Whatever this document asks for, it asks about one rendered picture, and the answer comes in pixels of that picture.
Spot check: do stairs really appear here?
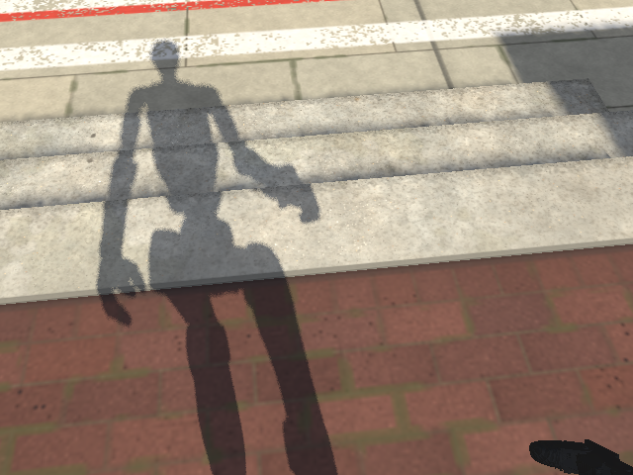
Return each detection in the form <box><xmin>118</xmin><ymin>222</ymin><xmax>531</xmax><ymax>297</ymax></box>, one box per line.
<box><xmin>0</xmin><ymin>78</ymin><xmax>633</xmax><ymax>210</ymax></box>

